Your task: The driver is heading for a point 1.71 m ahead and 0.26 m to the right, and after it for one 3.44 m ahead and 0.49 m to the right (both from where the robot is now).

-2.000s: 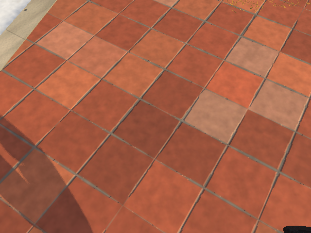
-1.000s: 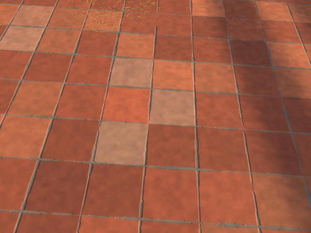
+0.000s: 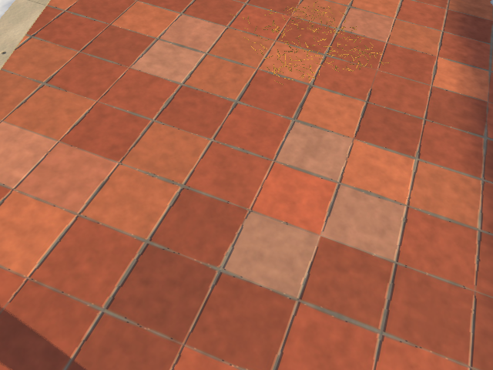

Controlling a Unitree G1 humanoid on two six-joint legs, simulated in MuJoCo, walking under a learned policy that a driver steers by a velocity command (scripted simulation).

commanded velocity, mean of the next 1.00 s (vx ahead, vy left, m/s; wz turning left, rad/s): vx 0.46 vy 0.00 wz -0.14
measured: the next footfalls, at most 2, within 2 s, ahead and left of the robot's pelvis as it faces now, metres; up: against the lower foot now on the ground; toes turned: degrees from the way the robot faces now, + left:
right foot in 0.18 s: +0.20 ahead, -0.15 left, +0.00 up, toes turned +10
left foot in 0.62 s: +0.46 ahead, +0.12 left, +0.00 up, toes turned -3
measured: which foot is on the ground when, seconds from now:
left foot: down 0.00-0.20, up 0.22-0.60, down 0.62-1.00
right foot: up 0.00-0.16, down 0.18-0.62, up 0.64-1.00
